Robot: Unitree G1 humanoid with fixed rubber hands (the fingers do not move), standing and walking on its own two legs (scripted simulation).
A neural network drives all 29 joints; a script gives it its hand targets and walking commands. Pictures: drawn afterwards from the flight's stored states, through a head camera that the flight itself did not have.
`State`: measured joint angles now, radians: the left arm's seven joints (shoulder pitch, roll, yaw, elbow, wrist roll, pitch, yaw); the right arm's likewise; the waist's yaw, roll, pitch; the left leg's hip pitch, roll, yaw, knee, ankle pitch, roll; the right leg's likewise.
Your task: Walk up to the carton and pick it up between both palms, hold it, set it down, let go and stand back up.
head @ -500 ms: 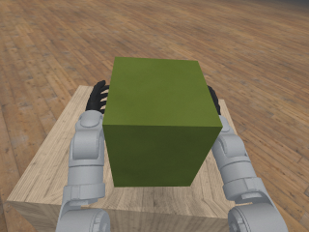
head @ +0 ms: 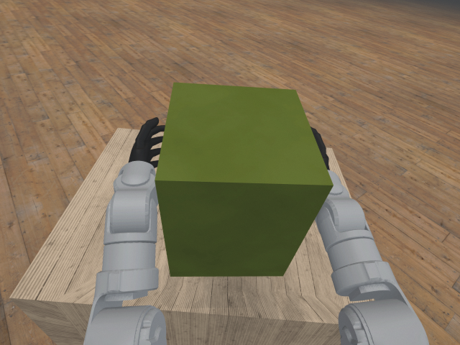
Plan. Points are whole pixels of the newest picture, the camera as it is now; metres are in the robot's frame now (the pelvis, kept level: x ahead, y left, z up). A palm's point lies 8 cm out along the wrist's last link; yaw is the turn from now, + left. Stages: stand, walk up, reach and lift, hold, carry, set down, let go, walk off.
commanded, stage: hold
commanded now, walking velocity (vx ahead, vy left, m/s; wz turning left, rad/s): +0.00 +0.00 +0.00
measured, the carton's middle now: (231, 185) +0.34 +0.01 +0.15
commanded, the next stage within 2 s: none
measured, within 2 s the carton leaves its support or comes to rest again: neither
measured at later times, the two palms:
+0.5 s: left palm (139, 166) +0.35 +0.16 +0.17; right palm (313, 171) +0.36 -0.13 +0.17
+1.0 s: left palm (141, 165) +0.36 +0.16 +0.18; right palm (315, 170) +0.36 -0.14 +0.17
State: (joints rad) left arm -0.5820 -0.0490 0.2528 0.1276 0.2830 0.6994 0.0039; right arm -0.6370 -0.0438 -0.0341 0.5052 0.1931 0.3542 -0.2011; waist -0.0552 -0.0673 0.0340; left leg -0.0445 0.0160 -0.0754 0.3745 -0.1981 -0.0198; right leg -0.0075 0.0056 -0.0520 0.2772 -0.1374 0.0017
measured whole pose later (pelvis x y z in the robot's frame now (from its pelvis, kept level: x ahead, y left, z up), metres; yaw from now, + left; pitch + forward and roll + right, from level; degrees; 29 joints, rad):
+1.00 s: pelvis +0.00 +0.00 +0.00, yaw +0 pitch -8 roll -1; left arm -0.57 -0.05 0.25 0.12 0.29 0.69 0.00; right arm -0.64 -0.04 -0.03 0.51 0.20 0.34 -0.20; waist -0.06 -0.07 0.04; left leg -0.04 0.02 -0.08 0.38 -0.20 -0.02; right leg 0.00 0.01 -0.06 0.27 -0.14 0.00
